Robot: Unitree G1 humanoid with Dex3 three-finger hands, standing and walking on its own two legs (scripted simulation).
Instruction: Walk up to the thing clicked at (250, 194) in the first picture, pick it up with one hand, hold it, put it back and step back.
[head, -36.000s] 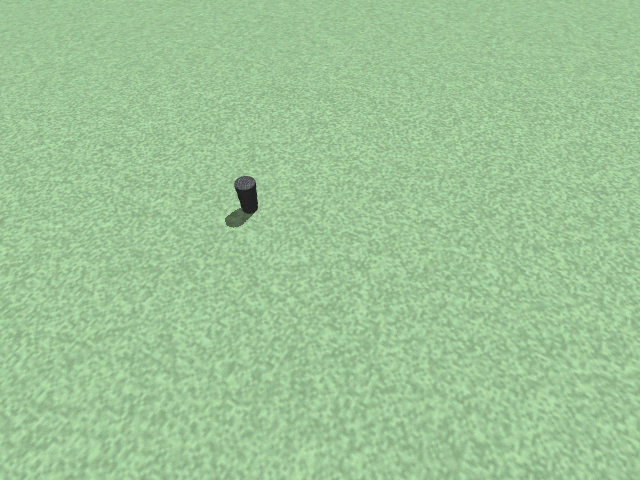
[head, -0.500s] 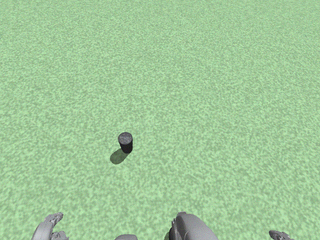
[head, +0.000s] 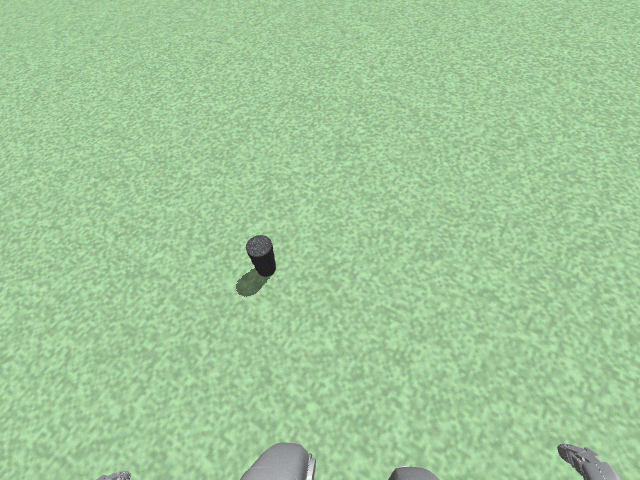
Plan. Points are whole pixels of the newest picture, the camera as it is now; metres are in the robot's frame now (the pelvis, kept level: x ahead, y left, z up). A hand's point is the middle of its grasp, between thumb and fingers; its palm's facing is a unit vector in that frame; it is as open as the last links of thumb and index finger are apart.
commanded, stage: step back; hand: left
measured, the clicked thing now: (262, 257) +0.84 +0.28 -0.69
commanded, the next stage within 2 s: stand in 1.64 s
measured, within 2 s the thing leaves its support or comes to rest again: neither
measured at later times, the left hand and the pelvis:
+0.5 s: hand out of the picture -0.12 +0.24 -0.16, palm faces -0.02 -0.91 -0.41, open 7.4 cm; pelvis -0.19 -0.04 -0.02, yaw -1 degrees
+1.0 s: hand out of the picture -0.22 +0.25 -0.14, palm faces +0.09 -0.91 -0.40, open 7.4 cm; pelvis -0.25 -0.04 +0.00, yaw +6 degrees
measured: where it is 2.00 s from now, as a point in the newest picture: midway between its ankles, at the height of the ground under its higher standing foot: outside the picture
